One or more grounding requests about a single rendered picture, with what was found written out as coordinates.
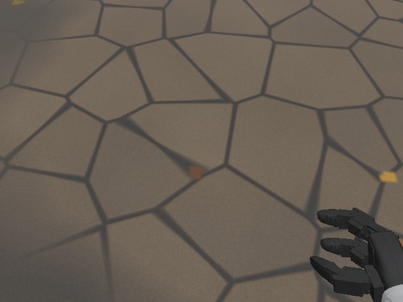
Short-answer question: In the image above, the right robot forearm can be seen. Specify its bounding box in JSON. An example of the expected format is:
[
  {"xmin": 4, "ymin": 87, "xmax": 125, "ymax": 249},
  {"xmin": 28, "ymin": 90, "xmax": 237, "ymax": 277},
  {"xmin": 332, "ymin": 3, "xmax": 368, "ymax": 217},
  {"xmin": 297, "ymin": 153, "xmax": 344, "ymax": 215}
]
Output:
[{"xmin": 382, "ymin": 284, "xmax": 403, "ymax": 302}]

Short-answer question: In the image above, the robot right hand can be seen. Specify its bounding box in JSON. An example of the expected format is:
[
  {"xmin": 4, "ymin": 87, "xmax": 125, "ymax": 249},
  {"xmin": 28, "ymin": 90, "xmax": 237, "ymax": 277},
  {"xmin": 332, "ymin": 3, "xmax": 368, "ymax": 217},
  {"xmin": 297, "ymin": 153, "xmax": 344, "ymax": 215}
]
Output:
[{"xmin": 310, "ymin": 208, "xmax": 403, "ymax": 302}]

